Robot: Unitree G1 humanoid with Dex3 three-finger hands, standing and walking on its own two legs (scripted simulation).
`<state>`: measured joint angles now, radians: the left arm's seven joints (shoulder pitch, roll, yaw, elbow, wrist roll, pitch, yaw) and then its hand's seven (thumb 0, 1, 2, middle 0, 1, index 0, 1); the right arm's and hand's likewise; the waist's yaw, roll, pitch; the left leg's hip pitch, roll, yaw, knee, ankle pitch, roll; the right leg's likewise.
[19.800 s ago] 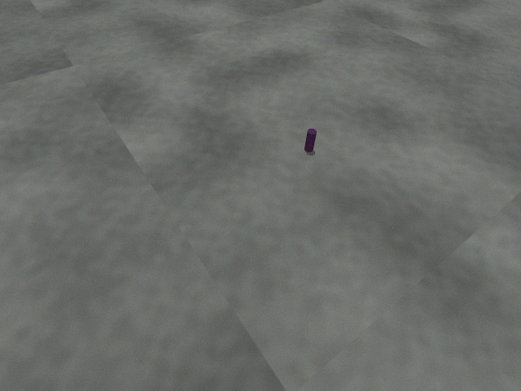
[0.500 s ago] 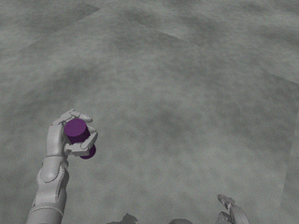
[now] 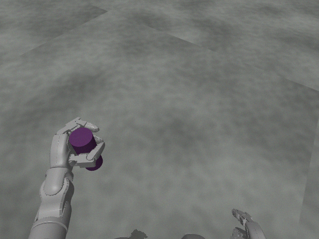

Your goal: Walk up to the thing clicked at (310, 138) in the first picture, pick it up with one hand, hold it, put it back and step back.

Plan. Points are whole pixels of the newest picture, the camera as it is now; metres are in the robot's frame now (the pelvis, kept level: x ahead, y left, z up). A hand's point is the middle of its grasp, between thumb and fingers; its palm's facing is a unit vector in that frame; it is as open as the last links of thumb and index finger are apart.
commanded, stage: hold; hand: left
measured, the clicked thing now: (87, 150) +0.33 +0.18 +0.02
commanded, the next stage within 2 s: crouch in 0.40 s
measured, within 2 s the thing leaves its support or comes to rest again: neither
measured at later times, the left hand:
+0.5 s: hand (88, 148) +0.32 +0.17 +0.05, palm faces +0.07 -1.00 -0.01, open 7.0 cm
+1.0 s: hand (96, 164) +0.34 +0.18 -0.08, palm faces +0.10 -0.99 -0.01, open 7.0 cm
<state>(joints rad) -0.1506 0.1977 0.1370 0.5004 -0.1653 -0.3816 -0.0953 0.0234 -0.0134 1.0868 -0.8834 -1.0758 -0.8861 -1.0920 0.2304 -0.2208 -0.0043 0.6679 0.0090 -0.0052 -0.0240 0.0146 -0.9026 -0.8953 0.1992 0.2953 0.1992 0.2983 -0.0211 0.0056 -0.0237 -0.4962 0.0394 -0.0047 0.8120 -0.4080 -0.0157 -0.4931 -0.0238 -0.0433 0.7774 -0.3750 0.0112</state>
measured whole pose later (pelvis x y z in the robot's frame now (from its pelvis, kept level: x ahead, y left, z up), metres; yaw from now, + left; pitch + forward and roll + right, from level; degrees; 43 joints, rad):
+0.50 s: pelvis -0.01 +0.00 +0.00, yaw +0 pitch +5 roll -1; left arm -0.14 0.19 0.14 0.49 -0.16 -0.38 -0.08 0.02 -0.01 1.09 -0.88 -1.08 -0.89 -1.09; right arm 0.23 -0.22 0.00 0.66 0.01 -0.01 -0.02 0.01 -0.90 -0.90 0.20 0.30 0.20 0.30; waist -0.02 0.01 -0.02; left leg -0.50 0.04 0.00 0.82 -0.40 -0.01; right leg -0.50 -0.02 -0.04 0.78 -0.36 0.01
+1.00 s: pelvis -0.02 +0.00 -0.07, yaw +0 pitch +20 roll -2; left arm -0.31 0.22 0.23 0.80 -0.15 -0.66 -0.12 0.02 0.00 1.07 -0.88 -1.08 -0.88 -1.09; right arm 0.20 -0.25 -0.02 0.67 -0.04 -0.05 0.03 0.01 -0.89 -0.89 0.20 0.29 0.20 0.30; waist -0.06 -0.02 -0.12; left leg -1.05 0.04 -0.03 1.24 -0.54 -0.02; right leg -1.04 -0.03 -0.05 1.20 -0.51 0.01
